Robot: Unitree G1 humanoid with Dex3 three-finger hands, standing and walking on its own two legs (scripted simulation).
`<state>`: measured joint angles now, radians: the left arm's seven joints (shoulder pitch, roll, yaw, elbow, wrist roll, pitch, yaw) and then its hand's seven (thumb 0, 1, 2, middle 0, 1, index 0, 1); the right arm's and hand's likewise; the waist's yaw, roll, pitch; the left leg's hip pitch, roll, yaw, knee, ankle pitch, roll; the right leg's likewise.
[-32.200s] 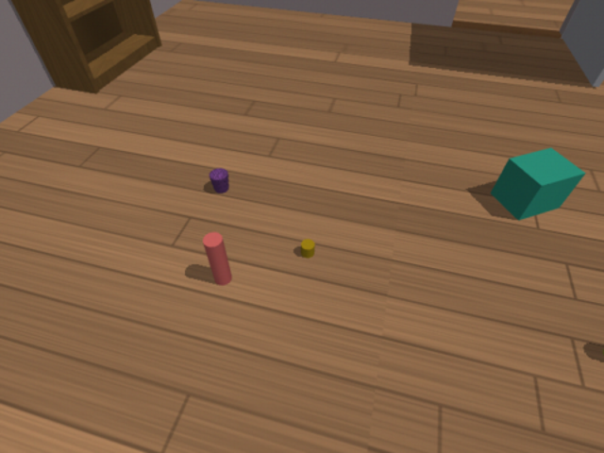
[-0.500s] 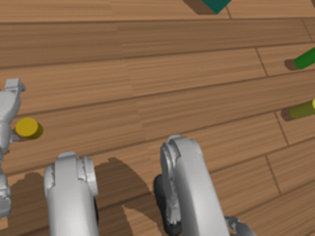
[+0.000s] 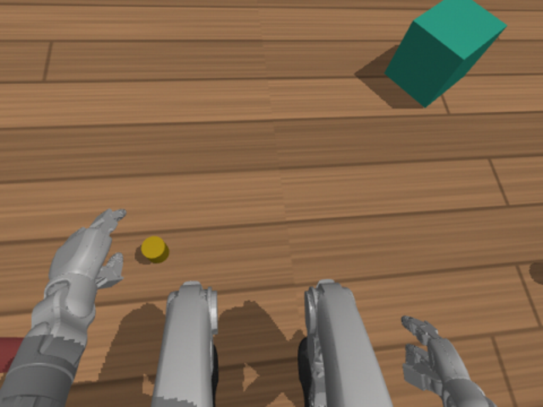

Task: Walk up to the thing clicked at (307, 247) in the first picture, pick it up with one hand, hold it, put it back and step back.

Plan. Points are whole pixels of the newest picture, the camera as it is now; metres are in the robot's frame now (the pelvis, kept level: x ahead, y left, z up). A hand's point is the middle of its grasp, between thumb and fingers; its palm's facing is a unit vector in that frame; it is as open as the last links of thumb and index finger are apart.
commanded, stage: home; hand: left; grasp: from above
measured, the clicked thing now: (155, 250) +0.44 +0.28 -0.44
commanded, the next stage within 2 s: none
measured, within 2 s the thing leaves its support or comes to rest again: neither
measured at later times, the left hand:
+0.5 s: hand (63, 311) +0.25 +0.20 +0.11, palm faces +0.07 -0.96 -0.29, open 7.4 cm
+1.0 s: hand out of the picture +0.22 +0.19 +0.19, palm faces +0.15 -0.97 -0.19, open 7.4 cm
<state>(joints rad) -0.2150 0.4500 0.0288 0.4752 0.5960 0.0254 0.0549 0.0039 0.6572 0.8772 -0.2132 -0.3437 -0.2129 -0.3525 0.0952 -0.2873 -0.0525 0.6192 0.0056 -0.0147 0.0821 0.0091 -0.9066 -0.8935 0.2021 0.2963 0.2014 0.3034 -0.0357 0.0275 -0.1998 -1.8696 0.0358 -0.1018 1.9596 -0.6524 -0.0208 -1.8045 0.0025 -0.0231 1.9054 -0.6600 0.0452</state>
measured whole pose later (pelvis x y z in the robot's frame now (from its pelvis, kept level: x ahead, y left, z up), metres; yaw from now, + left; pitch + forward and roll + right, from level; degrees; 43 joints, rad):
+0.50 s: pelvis +0.05 +0.00 +0.18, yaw +4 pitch +19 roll -4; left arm 0.33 0.26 0.03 -0.03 0.00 0.40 0.07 0.01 0.90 0.90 -0.21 -0.30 -0.21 -0.30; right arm 0.21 -0.19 0.05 0.53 0.04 -0.13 -0.12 0.01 -0.91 -0.89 0.20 0.30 0.20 0.30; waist -0.05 0.04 -0.18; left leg -1.10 0.04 -0.08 1.32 -0.56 -0.03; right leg -1.03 -0.01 -0.04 1.26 -0.56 0.03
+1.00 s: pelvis +0.08 +0.00 +0.24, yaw +5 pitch +10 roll -3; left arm 0.51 0.22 0.03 -0.15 -0.05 0.48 0.01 0.01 0.90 0.90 -0.20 -0.30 -0.20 -0.30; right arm 0.27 -0.22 0.03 0.50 0.01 -0.23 -0.17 0.01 -0.90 -0.89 0.20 0.30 0.20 0.30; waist -0.03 0.04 -0.17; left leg -0.72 0.04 -0.07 1.03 -0.48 -0.02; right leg -0.65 -0.02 -0.05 0.96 -0.48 0.03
